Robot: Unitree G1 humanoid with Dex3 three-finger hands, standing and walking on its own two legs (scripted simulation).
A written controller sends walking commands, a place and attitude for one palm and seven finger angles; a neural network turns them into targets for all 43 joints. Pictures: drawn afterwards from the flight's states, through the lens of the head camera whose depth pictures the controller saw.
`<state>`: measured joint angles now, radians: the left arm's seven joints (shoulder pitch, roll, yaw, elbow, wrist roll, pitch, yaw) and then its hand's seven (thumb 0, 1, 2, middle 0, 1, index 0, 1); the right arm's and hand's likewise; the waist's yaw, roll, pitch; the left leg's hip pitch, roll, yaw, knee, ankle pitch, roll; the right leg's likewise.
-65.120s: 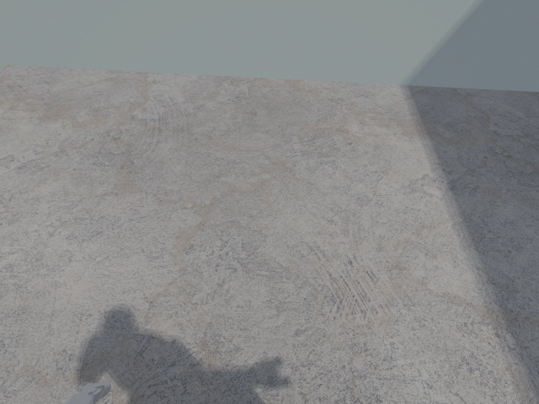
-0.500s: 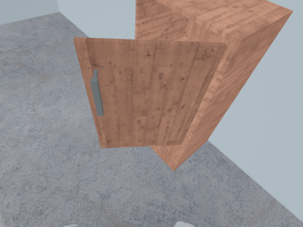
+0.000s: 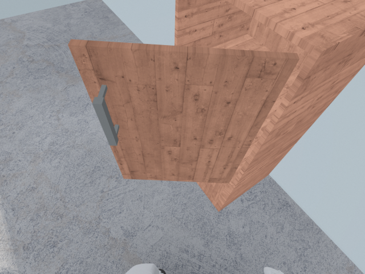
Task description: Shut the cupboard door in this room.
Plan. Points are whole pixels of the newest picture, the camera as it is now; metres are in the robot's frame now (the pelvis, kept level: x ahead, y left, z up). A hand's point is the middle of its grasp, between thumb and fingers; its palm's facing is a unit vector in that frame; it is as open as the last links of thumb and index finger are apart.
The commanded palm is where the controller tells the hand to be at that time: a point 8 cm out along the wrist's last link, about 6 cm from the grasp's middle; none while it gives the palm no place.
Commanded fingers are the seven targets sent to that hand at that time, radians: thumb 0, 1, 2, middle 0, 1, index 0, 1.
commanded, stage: come to a stop and stand still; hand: left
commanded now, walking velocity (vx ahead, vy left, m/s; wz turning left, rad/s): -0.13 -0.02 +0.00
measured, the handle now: (108, 117) +0.42 +0.22 +0.05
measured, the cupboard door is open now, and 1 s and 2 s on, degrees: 54 54 54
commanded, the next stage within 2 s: none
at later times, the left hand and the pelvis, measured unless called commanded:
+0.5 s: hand out of the picture +0.00 +0.17 -0.17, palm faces +0.05 -0.98 -0.20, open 7.4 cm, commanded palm none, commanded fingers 0.00 0.90 0.90 -0.20 -0.30 -0.20 -0.30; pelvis -0.05 -0.01 +0.00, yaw +2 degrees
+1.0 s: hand out of the picture -0.15 +0.19 -0.17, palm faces +0.11 -0.98 -0.18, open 7.4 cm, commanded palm none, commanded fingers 0.00 0.90 0.90 -0.20 -0.30 -0.20 -0.30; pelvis -0.09 +0.02 +0.01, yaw +3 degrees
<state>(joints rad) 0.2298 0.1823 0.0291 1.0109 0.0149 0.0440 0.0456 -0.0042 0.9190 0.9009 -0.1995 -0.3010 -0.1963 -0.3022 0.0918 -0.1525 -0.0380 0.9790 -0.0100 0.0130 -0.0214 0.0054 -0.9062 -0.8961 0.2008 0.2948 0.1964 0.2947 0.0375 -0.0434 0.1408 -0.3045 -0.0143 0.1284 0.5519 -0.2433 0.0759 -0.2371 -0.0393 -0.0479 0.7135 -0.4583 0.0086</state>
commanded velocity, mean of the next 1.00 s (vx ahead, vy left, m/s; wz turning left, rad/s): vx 0.00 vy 0.00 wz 0.00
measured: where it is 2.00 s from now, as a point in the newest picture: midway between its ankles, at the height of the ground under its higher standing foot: outside the picture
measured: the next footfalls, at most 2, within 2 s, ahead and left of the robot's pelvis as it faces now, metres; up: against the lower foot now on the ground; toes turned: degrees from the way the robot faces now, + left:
right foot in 1.38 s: -0.12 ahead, -0.04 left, +0.00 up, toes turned -3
left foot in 1.58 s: -0.12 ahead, +0.18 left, +0.00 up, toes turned +4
